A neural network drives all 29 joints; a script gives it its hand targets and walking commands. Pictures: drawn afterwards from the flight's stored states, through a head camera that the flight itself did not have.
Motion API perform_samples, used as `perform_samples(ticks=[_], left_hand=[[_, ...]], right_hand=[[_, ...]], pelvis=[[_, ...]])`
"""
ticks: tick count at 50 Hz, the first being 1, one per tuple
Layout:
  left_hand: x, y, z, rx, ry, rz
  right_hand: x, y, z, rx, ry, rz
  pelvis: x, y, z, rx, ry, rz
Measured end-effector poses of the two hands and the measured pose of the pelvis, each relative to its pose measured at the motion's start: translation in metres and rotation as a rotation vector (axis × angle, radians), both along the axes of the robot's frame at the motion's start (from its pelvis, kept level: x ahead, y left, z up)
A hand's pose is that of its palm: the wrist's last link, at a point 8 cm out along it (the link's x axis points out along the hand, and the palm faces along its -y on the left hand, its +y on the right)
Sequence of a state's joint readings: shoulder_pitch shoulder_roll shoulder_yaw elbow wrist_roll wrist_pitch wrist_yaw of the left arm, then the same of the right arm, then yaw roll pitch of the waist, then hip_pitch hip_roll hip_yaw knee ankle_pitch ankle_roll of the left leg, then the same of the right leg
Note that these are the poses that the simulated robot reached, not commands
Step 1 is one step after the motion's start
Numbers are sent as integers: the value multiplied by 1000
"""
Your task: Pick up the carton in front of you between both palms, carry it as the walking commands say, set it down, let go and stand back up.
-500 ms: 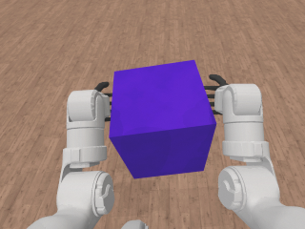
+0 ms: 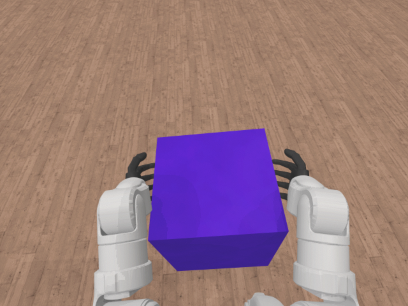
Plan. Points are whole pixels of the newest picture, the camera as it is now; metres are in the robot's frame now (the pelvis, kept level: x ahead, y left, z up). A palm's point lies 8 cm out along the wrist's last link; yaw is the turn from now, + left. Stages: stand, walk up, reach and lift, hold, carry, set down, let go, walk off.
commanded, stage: carry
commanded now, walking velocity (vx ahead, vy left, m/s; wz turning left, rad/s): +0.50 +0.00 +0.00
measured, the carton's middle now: (216, 206) +0.32 -0.01 -0.02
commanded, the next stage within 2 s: none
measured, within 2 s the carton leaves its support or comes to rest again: neither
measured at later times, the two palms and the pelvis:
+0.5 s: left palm (156, 95) +0.57 +0.12 +0.09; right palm (272, 88) +0.59 -0.17 +0.08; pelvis +0.31 -0.04 +0.00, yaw +3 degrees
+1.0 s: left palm (149, 34) +0.90 +0.17 +0.07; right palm (236, 32) +0.90 -0.11 +0.07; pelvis +0.62 +0.03 +0.00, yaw +0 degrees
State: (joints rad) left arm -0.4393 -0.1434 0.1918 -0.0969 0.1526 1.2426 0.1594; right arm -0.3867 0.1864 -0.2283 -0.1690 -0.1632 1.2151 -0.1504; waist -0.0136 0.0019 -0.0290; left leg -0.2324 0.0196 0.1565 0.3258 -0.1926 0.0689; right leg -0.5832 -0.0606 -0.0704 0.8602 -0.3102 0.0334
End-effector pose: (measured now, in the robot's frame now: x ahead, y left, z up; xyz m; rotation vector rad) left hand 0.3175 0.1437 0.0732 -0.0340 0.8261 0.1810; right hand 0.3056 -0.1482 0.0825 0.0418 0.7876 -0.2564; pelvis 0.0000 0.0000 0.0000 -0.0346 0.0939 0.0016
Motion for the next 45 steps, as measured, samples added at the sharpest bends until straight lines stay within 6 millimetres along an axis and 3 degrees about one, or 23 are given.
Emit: perform_samples(ticks=[6, 12, 17, 22, 31, 37, 41, 45], left_hand=[[57, -7, 17, 27, -119, 28], [132, -23, 10, 73, -131, 50], [171, -25, -3, 80, -22, 89], [216, -22, 3, 80, -13, 110], [338, -6, 24, 72, -109, 89], [435, 22, 0, 47, -117, 72], [482, 30, -17, 42, -26, 51], [524, 31, -17, 37, 14, 24]], right_hand=[[68, -7, 16, -18, -101, 51], [151, -22, -4, 2, -112, 90], [201, -23, -20, 10, -1, 130], [253, -20, -13, 1, 8, 160], [366, -4, 9, -5, -88, 130], [456, 23, -8, -40, -85, 111], [495, 36, -24, -37, 20, 111], [530, 36, -23, -47, 63, 89]], pelvis=[[81, -10, -4, 12, -13, 2], [175, -32, -29, 14, -41, 37], [224, -43, -18, 31, -35, 63], [273, -46, -5, 43, -25, 61], [387, -23, -5, 42, -20, 53], [479, 8, -30, 49, -31, 22], [520, 22, -20, 36, -22, -3], [561, 29, -7, 20, -18, -5]])
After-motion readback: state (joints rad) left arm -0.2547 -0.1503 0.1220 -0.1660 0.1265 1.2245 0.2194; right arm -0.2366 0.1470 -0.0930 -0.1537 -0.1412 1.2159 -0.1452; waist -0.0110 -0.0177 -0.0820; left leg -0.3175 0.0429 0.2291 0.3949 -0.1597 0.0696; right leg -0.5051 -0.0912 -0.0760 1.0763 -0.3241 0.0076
